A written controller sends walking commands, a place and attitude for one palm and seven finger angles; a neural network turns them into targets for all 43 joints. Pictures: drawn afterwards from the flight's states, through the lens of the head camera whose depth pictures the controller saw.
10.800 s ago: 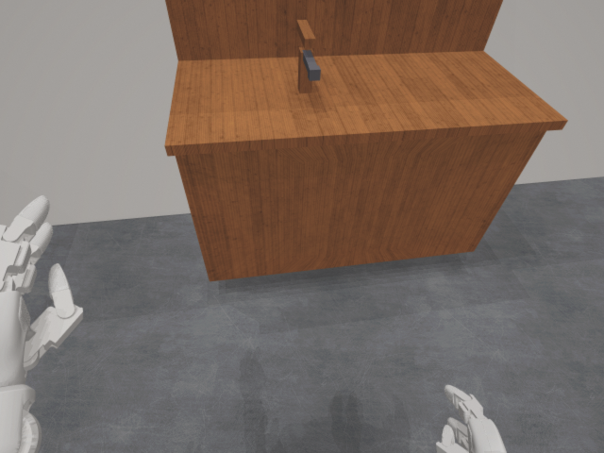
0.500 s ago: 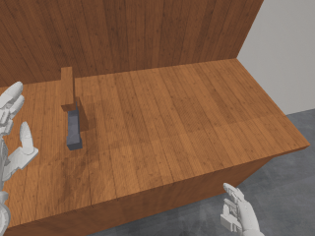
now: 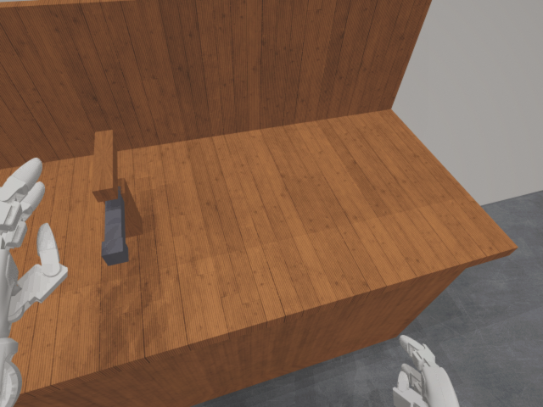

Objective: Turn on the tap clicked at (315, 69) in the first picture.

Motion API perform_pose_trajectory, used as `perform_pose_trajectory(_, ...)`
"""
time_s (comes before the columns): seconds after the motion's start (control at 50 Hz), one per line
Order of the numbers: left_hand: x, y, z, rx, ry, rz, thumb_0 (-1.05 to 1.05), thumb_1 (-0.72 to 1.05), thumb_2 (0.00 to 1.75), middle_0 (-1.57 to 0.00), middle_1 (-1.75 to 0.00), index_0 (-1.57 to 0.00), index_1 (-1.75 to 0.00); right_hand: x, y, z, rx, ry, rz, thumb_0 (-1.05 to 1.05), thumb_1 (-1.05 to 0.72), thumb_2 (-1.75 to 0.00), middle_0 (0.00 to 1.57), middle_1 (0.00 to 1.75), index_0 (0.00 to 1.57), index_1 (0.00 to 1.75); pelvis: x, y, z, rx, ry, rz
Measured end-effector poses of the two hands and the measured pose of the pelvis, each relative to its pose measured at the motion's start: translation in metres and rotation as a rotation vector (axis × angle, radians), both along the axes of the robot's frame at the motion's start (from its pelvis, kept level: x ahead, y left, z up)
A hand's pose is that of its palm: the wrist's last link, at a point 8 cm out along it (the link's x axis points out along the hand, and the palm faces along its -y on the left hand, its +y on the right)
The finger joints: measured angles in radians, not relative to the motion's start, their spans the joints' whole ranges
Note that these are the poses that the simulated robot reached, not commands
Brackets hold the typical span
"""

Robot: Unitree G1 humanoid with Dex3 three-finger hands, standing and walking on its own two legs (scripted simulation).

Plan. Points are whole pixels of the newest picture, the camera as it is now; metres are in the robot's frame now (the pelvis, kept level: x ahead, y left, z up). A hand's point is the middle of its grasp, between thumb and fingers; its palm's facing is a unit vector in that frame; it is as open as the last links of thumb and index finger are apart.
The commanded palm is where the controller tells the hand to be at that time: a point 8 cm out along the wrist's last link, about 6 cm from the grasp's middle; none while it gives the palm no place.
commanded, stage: shuffle to correct the standing spot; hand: left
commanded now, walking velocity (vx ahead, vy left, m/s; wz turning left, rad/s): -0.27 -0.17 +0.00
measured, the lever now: (115, 251) +0.30 +0.26 +0.06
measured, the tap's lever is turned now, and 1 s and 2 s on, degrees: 0 0 0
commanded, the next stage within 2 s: come to a stop and stand still in 1.10 s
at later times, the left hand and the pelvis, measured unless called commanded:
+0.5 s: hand (99, 292) +0.20 +0.20 +0.16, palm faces +0.31 -0.86 -0.41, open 7.4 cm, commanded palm +0.14 +0.24 +0.17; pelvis -0.02 -0.04 -0.01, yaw -1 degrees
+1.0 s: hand (84, 334) +0.15 +0.19 +0.16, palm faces +0.34 -0.82 -0.46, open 7.4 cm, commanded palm +0.10 +0.23 +0.17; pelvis -0.06 -0.05 -0.01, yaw +0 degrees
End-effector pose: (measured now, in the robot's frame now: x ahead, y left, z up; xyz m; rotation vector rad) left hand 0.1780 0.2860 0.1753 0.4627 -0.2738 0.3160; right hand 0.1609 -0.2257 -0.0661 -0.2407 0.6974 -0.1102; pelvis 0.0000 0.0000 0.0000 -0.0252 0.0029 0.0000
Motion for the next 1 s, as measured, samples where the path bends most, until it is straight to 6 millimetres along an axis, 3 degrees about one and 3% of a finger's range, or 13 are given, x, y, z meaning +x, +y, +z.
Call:
perform_pose_trajectory(0.24,-0.009,-0.022,0.001,0.033,0.004,-0.037,0.02,0.89,0.9,-0.21,-0.3,-0.21,-0.3,-0.003,-0.004,-0.003,0.028,-0.017,0.045,0.01,-0.9,-0.9,0.2,0.3,0.21,0.3,-0.018,-0.019,-0.004,0.001,0.02,-0.013)
perform_pose_trajectory(0.4,-0.02,-0.041,0.002,0.04,0.021,-0.052,0.02,0.88,0.9,-0.22,-0.3,-0.21,-0.3,-0.016,-0.028,-0.011,0.013,0.004,0.018,0.01,-0.9,-0.9,0.2,0.3,0.21,0.3,-0.025,-0.035,-0.007,-0.011,0.028,-0.018)
perform_pose_trajectory(0.52,-0.016,-0.045,0.0,0.022,0.014,-0.052,0.02,0.88,0.9,-0.22,-0.3,-0.21,-0.3,-0.028,-0.05,-0.012,-0.03,0.023,-0.037,0.01,-0.9,-0.9,0.2,0.3,0.21,0.3,-0.023,-0.038,-0.009,-0.008,0.031,-0.019)
perform_pose_trajectory(0.64,-0.013,-0.051,0.007,0.091,-0.017,-0.096,0.02,0.88,0.9,-0.22,-0.3,-0.21,-0.3,-0.035,-0.058,-0.01,-0.051,0.026,-0.042,0.01,-0.9,-0.9,0.2,0.3,0.21,0.3,-0.029,-0.044,-0.01,0.0,0.037,-0.018)
perform_pose_trajectory(0.8,-0.035,-0.069,0.018,0.185,-0.045,-0.139,0.02,0.88,0.9,-0.22,-0.3,-0.21,-0.3,-0.045,-0.058,-0.023,-0.01,0.017,-0.001,0.01,-0.9,-0.9,0.2,0.3,0.21,0.3,-0.046,-0.056,-0.016,-0.013,0.03,-0.005)
perform_pose_trajectory(1.0,-0.061,-0.052,0.006,0.1,-0.041,-0.046,0.02,0.88,0.9,-0.22,-0.3,-0.21,-0.3,-0.071,-0.054,-0.022,-0.036,0.054,-0.015,0.01,-0.9,-0.9,0.2,0.3,0.21,0.3,-0.063,-0.051,-0.014,0.047,0.036,-0.002)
